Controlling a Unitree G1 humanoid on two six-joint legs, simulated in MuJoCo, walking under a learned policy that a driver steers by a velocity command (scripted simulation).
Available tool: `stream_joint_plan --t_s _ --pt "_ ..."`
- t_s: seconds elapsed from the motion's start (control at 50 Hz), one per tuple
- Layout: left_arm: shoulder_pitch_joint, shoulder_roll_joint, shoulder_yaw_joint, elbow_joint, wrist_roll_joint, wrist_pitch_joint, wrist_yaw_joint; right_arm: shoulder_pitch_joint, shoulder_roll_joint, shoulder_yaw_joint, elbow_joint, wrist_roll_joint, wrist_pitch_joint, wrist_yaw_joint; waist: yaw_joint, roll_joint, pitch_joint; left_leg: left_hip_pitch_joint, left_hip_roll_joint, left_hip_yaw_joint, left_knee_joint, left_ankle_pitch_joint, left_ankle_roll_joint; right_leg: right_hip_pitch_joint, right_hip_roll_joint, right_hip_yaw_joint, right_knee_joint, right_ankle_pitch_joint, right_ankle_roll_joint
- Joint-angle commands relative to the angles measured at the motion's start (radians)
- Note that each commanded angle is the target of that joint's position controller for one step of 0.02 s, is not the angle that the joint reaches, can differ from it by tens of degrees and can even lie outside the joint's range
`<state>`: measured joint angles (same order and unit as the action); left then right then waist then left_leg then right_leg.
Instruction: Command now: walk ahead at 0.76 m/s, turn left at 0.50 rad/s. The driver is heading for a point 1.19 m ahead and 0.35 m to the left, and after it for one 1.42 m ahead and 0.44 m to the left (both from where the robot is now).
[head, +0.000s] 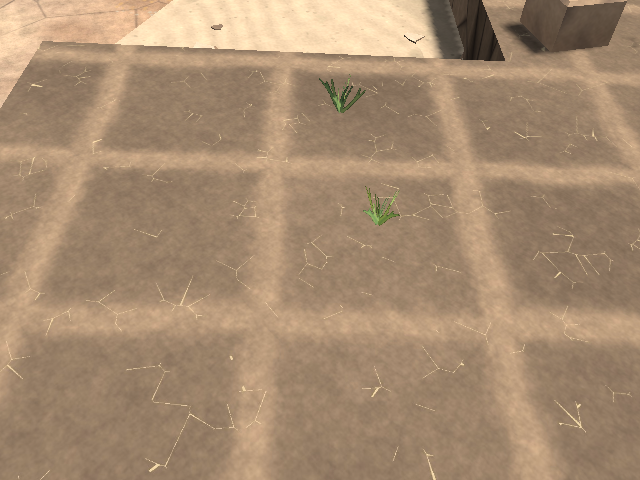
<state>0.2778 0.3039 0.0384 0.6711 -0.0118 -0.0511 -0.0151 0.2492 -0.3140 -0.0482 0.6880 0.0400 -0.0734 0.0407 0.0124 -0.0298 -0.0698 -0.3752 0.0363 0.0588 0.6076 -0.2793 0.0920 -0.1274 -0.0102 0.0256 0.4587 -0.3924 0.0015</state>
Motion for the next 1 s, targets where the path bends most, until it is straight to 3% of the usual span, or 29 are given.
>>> stream_joint_plan --t_s 0.02,0.04,0.06,0.08,0.12,0.18,0.28,0.36,0.4,0.42,0.44,0.46,0.48,0.5,0.52,0.54,0.56,0.6,0.66,0.76,0.8,0.82,0.86,0.88,0.9,0.92,0.94,0.98,1.0 --pt "-0.132 0.084 0.026 -0.102 0.021 -0.030 0.009 0.266 -0.159 -0.053 0.031 -0.002 -0.014 -0.012 -0.145 0.161 0.013 0.373 0.024 -0.120 -0.083 -0.102 0.082 -0.327 -0.084 -0.048 0.293 0.179 -0.082" --pt "-0.179 0.041 0.010 -0.187 0.024 -0.060 0.011 0.368 -0.287 -0.083 0.036 -0.007 -0.023 -0.009 -0.158 0.447 0.009 0.579 0.214 -0.707 -0.334 -0.375 0.251 -0.714 0.086 -0.070 0.689 -0.005 0.013" --pt "-0.205 0.081 0.013 -0.194 -0.007 -0.089 0.008 0.346 -0.216 -0.065 0.003 -0.012 -0.029 0.000 -0.161 0.304 0.017 0.661 0.281 -0.890 -0.421 -0.544 0.281 -0.899 0.057 0.069 0.810 -0.071 -0.009" --pt "-0.239 0.099 0.016 -0.197 -0.026 -0.109 -0.003 0.305 -0.171 -0.051 -0.016 -0.026 -0.033 -0.002 -0.150 0.206 0.067 0.643 0.277 -0.835 -0.402 -0.459 0.261 -0.954 0.013 0.090 0.835 -0.008 -0.030" --pt "-0.245 0.077 0.010 -0.185 0.010 -0.125 -0.010 0.280 -0.140 -0.040 -0.032 -0.026 -0.020 -0.009 -0.116 0.048 0.090 0.552 0.219 -0.696 -0.390 -0.311 0.233 -0.888 -0.026 0.085 0.724 0.086 -0.029" --pt "-0.239 0.080 0.022 -0.166 0.020 -0.110 -0.021 0.230 -0.082 -0.013 -0.031 -0.017 0.000 -0.036 -0.060 0.092 0.154 0.392 0.138 -0.545 -0.428 -0.116 0.198 -0.752 -0.025 0.061 0.528 0.189 0.013" --pt "-0.439 0.014 0.000 -0.214 0.013 -0.110 -0.033 0.250 -0.104 -0.020 0.017 -0.007 0.012 -0.074 -0.101 0.124 0.203 0.109 0.046 -0.410 -0.457 0.121 0.148 -0.462 0.070 -0.024 0.165 0.443 0.061" --pt "-0.463 0.077 0.031 -0.226 -0.020 -0.113 -0.024 0.265 -0.100 -0.025 0.060 0.010 0.006 -0.078 -0.082 0.173 0.170 0.192 0.082 -0.458 -0.406 0.307 0.093 -0.281 0.070 0.027 0.022 0.479 0.041" --pt "-0.329 0.144 0.066 -0.205 -0.026 -0.112 -0.007 0.242 -0.121 -0.036 0.057 -0.001 0.015 -0.076 0.000 0.209 0.056 0.262 0.065 -0.447 -0.210 0.713 0.051 -0.094 0.093 -0.004 0.023 0.370 0.009" --pt "-0.125 0.169 0.084 -0.168 -0.034 -0.103 0.010 0.181 -0.143 -0.040 0.032 -0.022 0.024 -0.070 0.120 0.223 -0.075 0.195 0.035 -0.421 0.024 0.805 0.015 0.145 0.039 0.023 0.060 0.343 -0.023" --pt "0.152 0.205 0.094 -0.126 -0.033 -0.081 0.029 0.135 -0.089 -0.022 -0.010 -0.061 0.022 -0.062 0.232 0.179 -0.287 0.018 -0.002 -0.407 0.328 0.625 0.001 0.515 -0.116 0.154 0.167 0.134 -0.068" --pt "0.203 0.266 0.096 -0.082 0.003 -0.078 0.013 0.332 0.083 0.025 -0.042 -0.016 0.009 -0.053 0.087 -0.332 -0.500 -0.321 -0.132 -0.331 0.712 -0.240 -0.038 0.841 -0.423 0.759 -0.010 -0.305 -0.239" --pt "0.176 0.170 0.083 -0.096 0.006 -0.079 0.006 0.288 -0.014 0.019 -0.031 0.037 0.011 -0.060 0.119 -0.368 -0.406 -0.438 -0.050 -0.281 0.836 -0.203 -0.039 0.757 -0.411 0.895 -0.139 -0.493 -0.222" --pt "0.108 0.109 0.072 -0.095 -0.001 -0.070 0.017 0.147 -0.090 0.000 -0.046 0.032 0.011 -0.059 0.147 -0.258 -0.199 -0.496 -0.002 -0.229 0.827 -0.117 -0.035 0.598 -0.362 0.689 -0.154 -0.377 -0.178" --pt "0.082 0.103 0.069 -0.070 0.009 -0.062 0.020 0.063 -0.095 -0.003 -0.060 0.007 0.011 -0.055 0.134 -0.084 -0.083 -0.467 0.036 -0.203 0.797 -0.073 -0.034 0.438 -0.331 0.537 -0.156 -0.149 -0.160" --pt "0.066 0.094 0.066 -0.044 0.028 -0.055 0.019 -0.015 -0.079 -0.005 -0.081 -0.018 0.009 -0.047 0.113 -0.001 0.010 -0.424 0.065 -0.186 0.759 -0.057 -0.028 0.288 -0.294 0.419 -0.180 0.019 -0.151" --pt "0.033 0.072 0.057 -0.029 0.043 -0.060 0.022 0.001 -0.053 -0.006 -0.096 -0.006 0.020 -0.036 0.058 -0.038 0.048 -0.380 0.101 -0.196 0.743 -0.043 -0.028 0.187 -0.286 0.348 -0.202 0.084 -0.158" --pt "-0.011 0.020 0.043 0.003 0.019 -0.066 0.013 -0.011 0.002 0.007 -0.118 0.016 0.050 -0.030 0.015 -0.056 0.113 -0.376 0.141 -0.187 0.714 -0.084 -0.029 0.071 -0.275 0.235 -0.259 0.127 -0.162" --pt "-0.048 0.074 0.053 0.034 0.001 -0.078 0.005 -0.048 0.031 0.028 -0.152 -0.001 0.058 -0.023 -0.041 -0.029 0.207 -0.415 0.162 -0.205 0.606 -0.008 -0.048 -0.048 -0.297 0.119 -0.347 0.220 -0.177" --pt "0.050 0.173 0.073 0.078 -0.009 -0.081 0.004 -0.244 -0.014 0.031 -0.179 -0.019 0.020 0.016 0.008 0.088 0.272 -0.208 0.069 -0.066 0.192 0.306 -0.019 -0.078 -0.226 -0.121 -0.470 0.337 -0.146" --pt "0.110 0.222 0.074 0.112 -0.024 -0.064 0.002 -0.285 -0.038 0.021 -0.204 -0.020 0.005 0.026 -0.015 0.049 0.251 -0.156 0.017 -0.014 0.097 0.237 0.007 0.057 -0.259 -0.111 -0.398 0.695 -0.155" --pt "0.124 0.254 0.075 0.123 -0.019 -0.054 0.005 -0.241 -0.074 0.003 -0.202 -0.022 0.005 0.023 -0.059 -0.001 0.185 -0.077 -0.021 0.005 0.083 0.176 0.022 0.126 -0.274 -0.105 -0.291 0.957 -0.148" --pt "0.105 0.272 0.060 0.138 -0.001 -0.036 0.013 0.136 -0.179 -0.060 -0.112 -0.015 0.024 -0.005 -0.293 -0.067 -0.045 0.458 -0.065 0.012 0.054 0.153 0.040 -0.026 -0.224 -0.114 0.172 1.139 -0.104" --pt "0.175 0.122 0.018 0.112 0.009 -0.043 0.010 0.267 -0.278 -0.084 -0.069 -0.028 0.032 -0.031 -0.271 0.093 -0.191 0.830 0.152 -0.293 0.087 -0.036 0.060 -0.352 -0.119 -0.079 0.588 0.534 -0.050" --pt "0.280 0.015 -0.018 0.091 -0.031 -0.067 0.008 0.275 -0.323 -0.081 -0.079 -0.053 0.014 -0.026 -0.172 0.354 -0.448 0.892 0.354 -0.801 -0.173 -0.451 0.135 -0.454 0.012 0.091 0.917 -0.065 -0.041" --pt "0.176 0.119 0.012 0.081 -0.071 -0.078 0.011 0.251 -0.212 -0.056 -0.069 -0.052 -0.001 -0.013 -0.198 0.227 -0.340 0.789 0.335 -0.834 -0.299 -0.565 0.092 -0.547 -0.019 0.159 0.997 -0.035 -0.051" --pt "0.072 0.115 0.016 0.049 -0.086 -0.077 0.017 0.213 -0.169 -0.044 -0.050 -0.048 -0.012 -0.009 -0.183 0.179 -0.124 0.640 0.330 -0.703 -0.316 -0.448 0.084 -0.647 -0.043 0.120 1.011 0.009 -0.042" --pt "0.052 0.079 0.018 0.053 -0.037 -0.057 0.027 0.088 -0.100 -0.033 -0.021 -0.066 -0.034 -0.003 -0.072 0.111 0.020 0.361 0.277 -0.457 -0.325 -0.171 0.058 -0.584 -0.141 0.108 0.915 0.149 -0.045" --pt "0.105 0.062 0.021 0.076 -0.042 -0.033 0.019 0.046 -0.057 -0.027 -0.017 -0.076 -0.042 -0.003 -0.027 0.154 0.024 0.273 0.262 -0.368 -0.344 -0.100 0.052 -0.506 -0.170 0.118 0.902 0.197 -0.042"
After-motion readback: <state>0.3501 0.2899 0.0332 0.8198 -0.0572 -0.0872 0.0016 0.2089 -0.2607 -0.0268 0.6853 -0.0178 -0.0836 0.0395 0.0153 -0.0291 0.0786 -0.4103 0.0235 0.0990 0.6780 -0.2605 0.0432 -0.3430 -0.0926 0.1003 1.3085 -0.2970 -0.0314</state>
